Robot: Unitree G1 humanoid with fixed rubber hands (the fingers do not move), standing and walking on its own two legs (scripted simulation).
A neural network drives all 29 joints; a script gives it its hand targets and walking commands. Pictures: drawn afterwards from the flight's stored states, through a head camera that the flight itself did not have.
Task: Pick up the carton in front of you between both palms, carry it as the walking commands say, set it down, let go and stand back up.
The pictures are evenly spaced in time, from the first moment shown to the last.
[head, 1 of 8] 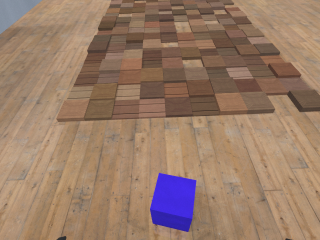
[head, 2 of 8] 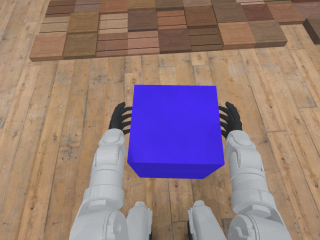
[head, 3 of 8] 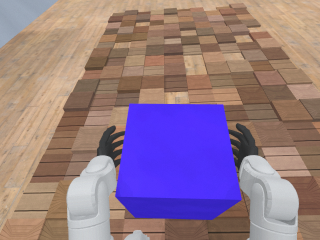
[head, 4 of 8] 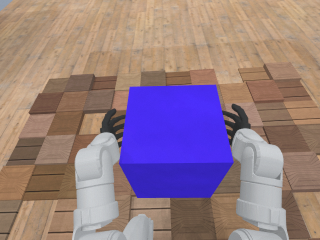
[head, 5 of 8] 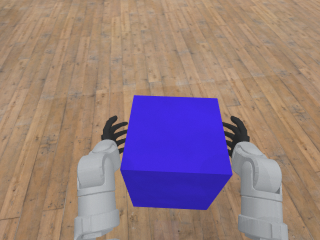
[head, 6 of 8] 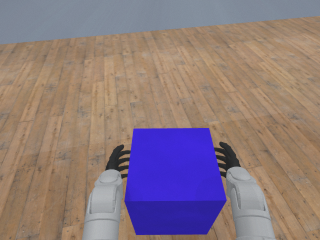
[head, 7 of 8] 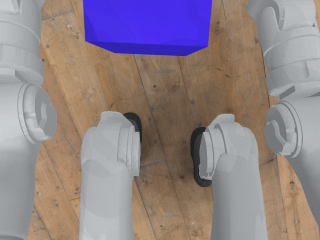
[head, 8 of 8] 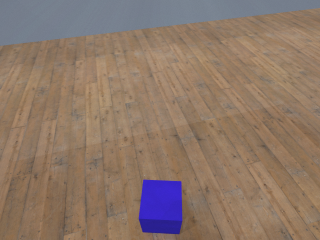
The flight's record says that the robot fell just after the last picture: no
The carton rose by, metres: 0.79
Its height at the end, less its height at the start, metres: +0.00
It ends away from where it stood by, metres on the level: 6.59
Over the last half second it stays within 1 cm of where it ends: yes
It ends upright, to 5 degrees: yes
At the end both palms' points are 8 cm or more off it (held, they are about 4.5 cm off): yes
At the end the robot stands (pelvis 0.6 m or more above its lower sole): yes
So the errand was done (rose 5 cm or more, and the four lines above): yes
